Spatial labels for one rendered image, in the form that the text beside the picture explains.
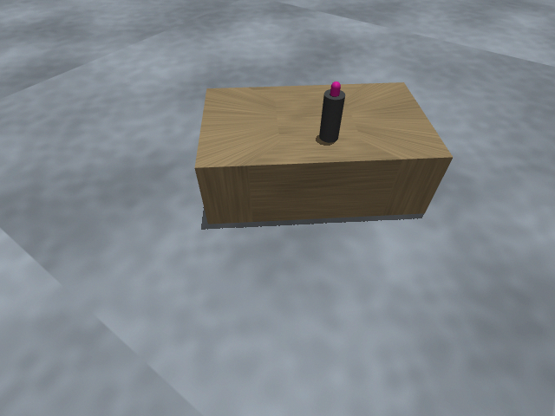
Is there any bottle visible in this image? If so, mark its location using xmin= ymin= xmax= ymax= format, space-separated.
xmin=319 ymin=81 xmax=345 ymax=143

